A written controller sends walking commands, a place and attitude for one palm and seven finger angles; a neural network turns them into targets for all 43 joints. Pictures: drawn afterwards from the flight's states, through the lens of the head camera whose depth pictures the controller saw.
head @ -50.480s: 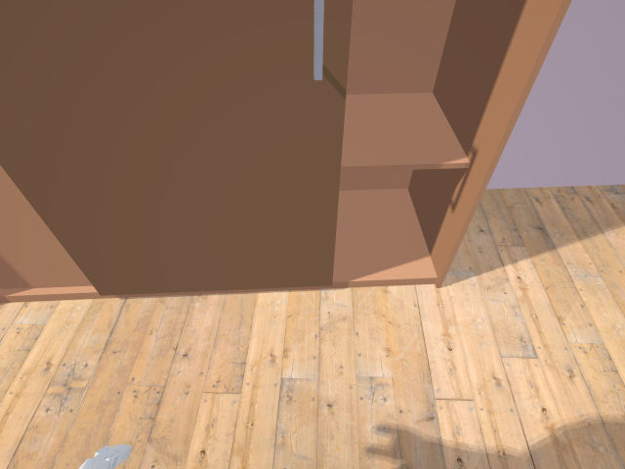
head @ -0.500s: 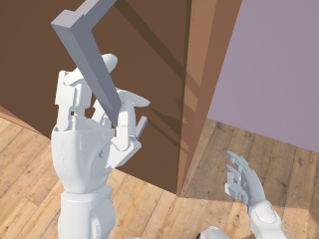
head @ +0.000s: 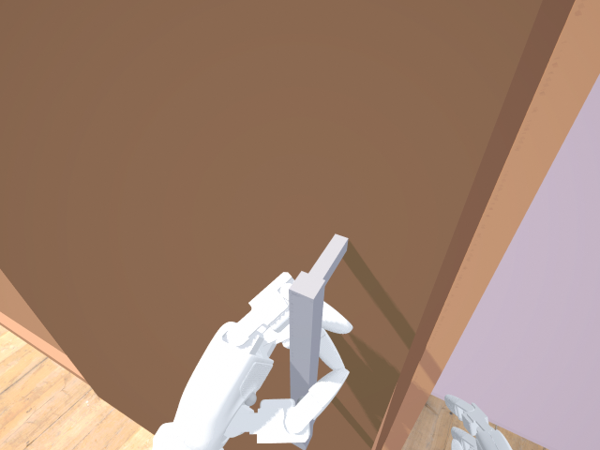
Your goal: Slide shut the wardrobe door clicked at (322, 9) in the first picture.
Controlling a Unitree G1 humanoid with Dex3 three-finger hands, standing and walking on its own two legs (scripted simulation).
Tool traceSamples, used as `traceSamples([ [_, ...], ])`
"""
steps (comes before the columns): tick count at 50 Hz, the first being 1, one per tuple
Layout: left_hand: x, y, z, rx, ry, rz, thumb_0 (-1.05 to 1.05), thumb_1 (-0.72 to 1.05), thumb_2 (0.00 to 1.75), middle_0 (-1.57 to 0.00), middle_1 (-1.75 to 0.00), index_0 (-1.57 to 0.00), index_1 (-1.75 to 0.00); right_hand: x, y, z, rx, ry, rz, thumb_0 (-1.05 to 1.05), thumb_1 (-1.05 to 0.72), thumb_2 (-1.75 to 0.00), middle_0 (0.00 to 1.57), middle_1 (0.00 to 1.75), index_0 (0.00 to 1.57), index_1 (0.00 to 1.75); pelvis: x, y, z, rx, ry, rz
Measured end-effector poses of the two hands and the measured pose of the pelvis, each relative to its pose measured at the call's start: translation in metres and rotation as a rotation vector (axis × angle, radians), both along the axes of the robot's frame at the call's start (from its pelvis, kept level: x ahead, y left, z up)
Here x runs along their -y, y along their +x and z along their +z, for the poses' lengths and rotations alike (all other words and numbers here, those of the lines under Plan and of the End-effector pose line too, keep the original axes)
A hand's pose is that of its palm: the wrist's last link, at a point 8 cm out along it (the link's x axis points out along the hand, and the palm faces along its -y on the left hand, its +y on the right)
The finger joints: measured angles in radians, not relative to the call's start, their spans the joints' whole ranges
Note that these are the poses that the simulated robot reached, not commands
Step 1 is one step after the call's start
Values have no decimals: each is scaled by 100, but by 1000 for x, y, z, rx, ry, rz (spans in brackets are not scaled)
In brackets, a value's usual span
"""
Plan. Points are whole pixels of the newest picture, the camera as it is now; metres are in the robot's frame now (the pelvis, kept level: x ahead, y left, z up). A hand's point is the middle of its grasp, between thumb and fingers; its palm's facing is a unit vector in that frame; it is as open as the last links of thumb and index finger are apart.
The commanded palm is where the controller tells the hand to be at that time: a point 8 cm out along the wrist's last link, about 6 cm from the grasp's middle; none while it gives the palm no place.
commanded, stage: step sideways, sliding the door along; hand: left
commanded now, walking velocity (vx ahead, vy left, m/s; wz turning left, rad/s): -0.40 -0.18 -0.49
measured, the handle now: (315, 361) +0.15 +0.02 +0.19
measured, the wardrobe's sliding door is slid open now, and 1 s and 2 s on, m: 0.01 0.01 0.01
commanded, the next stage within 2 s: stop walking and hold the door there in 0.14 s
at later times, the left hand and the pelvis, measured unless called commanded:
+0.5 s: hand (315, 396) +0.12 +0.02 +0.19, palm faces +0.28 -0.92 -0.26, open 7.3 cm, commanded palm +0.09 +0.06 +0.14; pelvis -0.24 -0.11 -0.11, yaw -18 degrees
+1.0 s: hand (337, 418) +0.10 +0.00 +0.20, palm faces +0.37 -0.91 -0.17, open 6.6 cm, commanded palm +0.08 +0.08 +0.14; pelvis -0.43 -0.19 -0.04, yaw -25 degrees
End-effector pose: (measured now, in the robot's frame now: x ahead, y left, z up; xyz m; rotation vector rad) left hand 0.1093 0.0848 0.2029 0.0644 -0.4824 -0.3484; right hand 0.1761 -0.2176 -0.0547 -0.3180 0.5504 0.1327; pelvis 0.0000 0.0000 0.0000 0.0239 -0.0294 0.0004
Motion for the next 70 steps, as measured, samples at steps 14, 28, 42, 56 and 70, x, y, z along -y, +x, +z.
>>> traceSamples([
  [14, 11, -2, -24, 180, -229, 136, -5, 76, 83, -61, -140, -16, -114, 5, -116, -84, -54, 215, -178, 1, -91, -89, 20, 30, 20, 30, 16, -158, -55, -8, -29, -311],
  [28, 20, -24, -7, 124, 120, 602, -13, 73, 80, -51, -140, -4, -122, 189, -341, -153, -133, 189, -637, 1, -91, -89, 20, 30, 20, 30, 114, -274, -98, 67, 130, -357],
  [42, 41, -43, 1, -109, 97, 737, -5, 80, 83, -46, -137, 0, -111, 260, -718, -126, -598, -18, -1007, 1, -92, -90, 19, 29, 19, 30, 186, -394, -68, -78, -4, -416],
  [56, 40, -43, 13, -364, 21, 725, -7, 72, 88, -42, -132, -26, -130, 269, -724, -83, -478, 8, -991, 1, -91, -89, 20, 30, 20, 30, 184, -424, -23, -8, 72, -458],
  [70, 19, -29, -6, -218, 64, 565, -18, 61, 86, -45, -138, -42, -139, 213, -612, -105, -266, 63, -931, 1, -91, -89, 20, 30, 20, 30, 133, -390, -51, -9, 33, -481],
])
